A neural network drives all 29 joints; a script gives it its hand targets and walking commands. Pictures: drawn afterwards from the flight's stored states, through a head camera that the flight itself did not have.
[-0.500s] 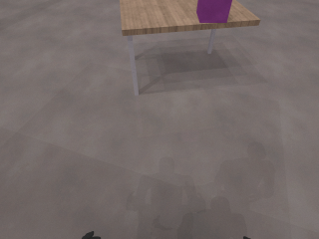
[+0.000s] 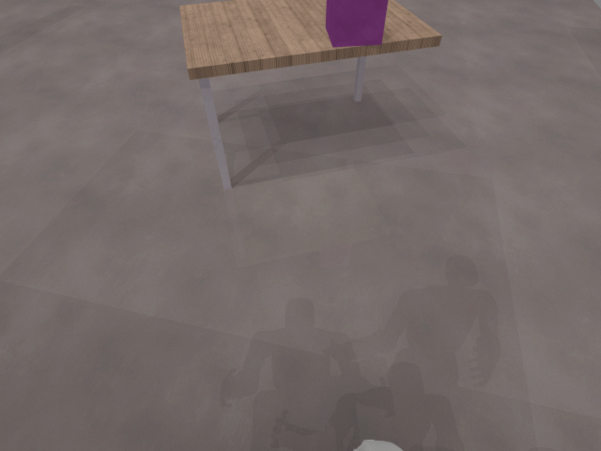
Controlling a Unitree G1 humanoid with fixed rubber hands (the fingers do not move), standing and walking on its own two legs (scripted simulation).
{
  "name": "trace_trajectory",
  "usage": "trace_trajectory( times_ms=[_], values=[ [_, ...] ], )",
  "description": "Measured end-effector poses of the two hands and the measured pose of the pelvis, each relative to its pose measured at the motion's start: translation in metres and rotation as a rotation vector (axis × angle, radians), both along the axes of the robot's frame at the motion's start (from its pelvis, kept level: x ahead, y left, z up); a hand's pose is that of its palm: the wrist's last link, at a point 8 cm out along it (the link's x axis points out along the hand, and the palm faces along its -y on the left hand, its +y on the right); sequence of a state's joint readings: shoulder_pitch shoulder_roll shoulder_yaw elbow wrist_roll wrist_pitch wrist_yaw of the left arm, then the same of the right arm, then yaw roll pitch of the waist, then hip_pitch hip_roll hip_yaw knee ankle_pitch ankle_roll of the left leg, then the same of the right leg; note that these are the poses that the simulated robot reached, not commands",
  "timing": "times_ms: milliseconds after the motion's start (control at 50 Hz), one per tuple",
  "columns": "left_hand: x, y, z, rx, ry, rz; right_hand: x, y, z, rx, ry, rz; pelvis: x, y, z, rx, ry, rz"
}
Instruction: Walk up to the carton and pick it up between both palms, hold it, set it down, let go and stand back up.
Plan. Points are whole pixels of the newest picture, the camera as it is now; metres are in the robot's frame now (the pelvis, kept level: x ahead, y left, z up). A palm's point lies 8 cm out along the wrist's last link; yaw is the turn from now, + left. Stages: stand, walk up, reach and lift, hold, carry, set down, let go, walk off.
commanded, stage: walk up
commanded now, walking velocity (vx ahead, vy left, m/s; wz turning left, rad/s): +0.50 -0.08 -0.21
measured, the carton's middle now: (355, 2) +1.67 -0.26 -0.01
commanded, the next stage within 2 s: none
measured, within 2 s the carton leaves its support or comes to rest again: neither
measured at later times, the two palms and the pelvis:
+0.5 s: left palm out of the picture +0.07 +0.12 -0.10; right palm (509, 373) +0.26 -0.34 -0.14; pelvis +0.18 -0.10 +0.00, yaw -5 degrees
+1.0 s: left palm (228, 231) +0.60 +0.17 -0.14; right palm (456, 291) +0.40 -0.28 -0.11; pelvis +0.50 -0.05 +0.00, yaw -4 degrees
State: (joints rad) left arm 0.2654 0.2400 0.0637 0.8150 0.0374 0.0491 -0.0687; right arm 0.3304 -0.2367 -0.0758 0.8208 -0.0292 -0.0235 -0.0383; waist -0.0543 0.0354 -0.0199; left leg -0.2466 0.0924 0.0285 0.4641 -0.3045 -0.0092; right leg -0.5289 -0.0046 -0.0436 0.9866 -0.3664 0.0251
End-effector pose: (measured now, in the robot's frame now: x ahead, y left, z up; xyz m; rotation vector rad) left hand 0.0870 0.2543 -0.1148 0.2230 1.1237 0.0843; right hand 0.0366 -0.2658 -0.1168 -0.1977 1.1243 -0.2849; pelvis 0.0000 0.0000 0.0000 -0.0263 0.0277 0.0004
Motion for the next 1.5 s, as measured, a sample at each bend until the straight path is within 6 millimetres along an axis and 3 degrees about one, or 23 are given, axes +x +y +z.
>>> trace_trajectory(
  times_ms=[80, 140, 200, 260, 320, 380, 460, 560, 660, 720, 760, 800, 880, 940, 1020, 1100, 1160, 1220, 1280, 1320, 1380, 1460, 1500],
  values=[
    [0.048, -0.017, 0.020, 0.013, -0.123, -0.032, -0.028, -0.041, 0.001, -0.023, 0.095, -0.039, 0.015, -0.024, 0.004, -0.006, -0.002, -0.044],
    [0.071, -0.042, 0.018, 0.029, -0.151, -0.053, -0.020, -0.070, -0.011, -0.012, 0.082, -0.071, 0.034, -0.048, -0.005, 0.019, -0.011, -0.063],
    [0.080, -0.066, 0.003, 0.071, -0.169, -0.033, 0.002, -0.094, -0.039, 0.016, 0.087, -0.047, 0.052, -0.076, -0.025, 0.042, -0.023, -0.073],
    [0.050, -0.090, -0.010, 0.062, -0.086, 0.027, 0.044, -0.095, -0.047, 0.076, 0.081, 0.017, 0.072, -0.091, -0.025, 0.058, -0.041, -0.063],
    [0.001, -0.112, -0.007, 0.031, 0.117, 0.079, 0.106, -0.086, -0.027, 0.142, -0.015, 0.051, 0.097, -0.099, -0.006, 0.102, -0.033, -0.117],
    [-0.027, -0.127, 0.006, 0.017, 0.280, 0.119, 0.157, -0.081, -0.013, 0.176, -0.073, 0.082, 0.121, -0.104, 0.005, 0.110, -0.024, -0.114],
    [-0.030, -0.135, 0.014, 0.020, 0.390, 0.184, 0.201, -0.076, -0.021, 0.198, -0.016, 0.107, 0.159, -0.104, 0.004, 0.100, -0.004, -0.100],
    [0.004, -0.137, 0.010, 0.024, 0.462, 0.218, 0.276, -0.056, -0.037, 0.216, 0.017, 0.160, 0.216, -0.096, -0.007, 0.081, 0.026, -0.085],
    [0.066, -0.121, -0.014, 0.025, 0.521, 0.214, 0.394, -0.029, -0.043, 0.192, -0.089, 0.215, 0.287, -0.079, -0.028, 0.068, 0.043, -0.092],
    [0.132, -0.098, -0.032, 0.024, 0.484, 0.211, 0.436, -0.024, -0.040, 0.136, -0.106, 0.214, 0.333, -0.067, -0.033, 0.083, 0.034, -0.050],
    [0.191, -0.085, -0.032, 0.015, 0.396, 0.200, 0.440, -0.032, -0.032, 0.099, -0.086, 0.149, 0.360, -0.057, -0.025, 0.037, 0.023, -0.070],
    [0.257, -0.073, -0.027, 0.008, 0.297, 0.142, 0.431, -0.041, -0.019, 0.069, -0.059, 0.054, 0.388, -0.050, -0.013, 0.002, -0.005, -0.094],
    [0.393, -0.061, -0.023, -0.011, 0.076, 0.029, 0.396, -0.042, 0.000, 0.036, 0.048, -0.050, 0.436, -0.049, 0.001, -0.039, -0.055, -0.083],
    [0.468, -0.069, -0.025, -0.063, -0.032, 0.011, 0.369, -0.030, 0.006, 0.053, 0.193, -0.104, 0.467, -0.052, 0.003, -0.045, -0.073, -0.061],
    [0.522, -0.094, -0.031, -0.139, -0.026, -0.014, 0.368, -0.011, 0.006, 0.091, 0.315, -0.150, 0.511, -0.054, 0.002, -0.046, -0.068, -0.081],
    [0.563, -0.113, -0.039, -0.160, 0.050, -0.051, 0.394, 0.007, 0.000, 0.134, 0.351, -0.193, 0.555, -0.060, -0.002, -0.039, -0.039, -0.086],
    [0.605, -0.124, -0.045, -0.149, 0.079, -0.074, 0.412, 0.016, -0.003, 0.160, 0.417, -0.228, 0.589, -0.069, -0.008, -0.032, -0.009, -0.084],
    [0.660, -0.137, -0.053, -0.129, 0.070, -0.103, 0.427, 0.012, -0.004, 0.165, 0.504, -0.262, 0.627, -0.083, -0.016, -0.033, 0.012, -0.074],
    [0.719, -0.151, -0.061, -0.104, 0.015, -0.106, 0.450, -0.004, -0.012, 0.166, 0.583, -0.276, 0.672, -0.098, -0.031, -0.031, 0.011, -0.095],
    [0.745, -0.159, -0.059, -0.087, 0.000, -0.109, 0.482, -0.022, -0.019, 0.158, 0.579, -0.270, 0.699, -0.107, -0.032, -0.059, -0.009, -0.112],
    [0.755, -0.154, -0.050, -0.069, 0.001, -0.024, 0.559, -0.051, -0.021, 0.144, 0.463, -0.231, 0.738, -0.121, -0.022, -0.001, -0.048, -0.099],
    [0.736, -0.145, -0.032, -0.029, 0.088, 0.060, 0.707, -0.093, -0.019, 0.109, 0.188, -0.103, 0.787, -0.128, -0.004, 0.042, -0.084, -0.113],
    [0.722, -0.144, -0.026, -0.014, 0.172, 0.083, 0.779, -0.103, -0.016, 0.101, 0.052, -0.047, 0.807, -0.126, -0.002, 0.044, -0.095, -0.119]
  ],
)
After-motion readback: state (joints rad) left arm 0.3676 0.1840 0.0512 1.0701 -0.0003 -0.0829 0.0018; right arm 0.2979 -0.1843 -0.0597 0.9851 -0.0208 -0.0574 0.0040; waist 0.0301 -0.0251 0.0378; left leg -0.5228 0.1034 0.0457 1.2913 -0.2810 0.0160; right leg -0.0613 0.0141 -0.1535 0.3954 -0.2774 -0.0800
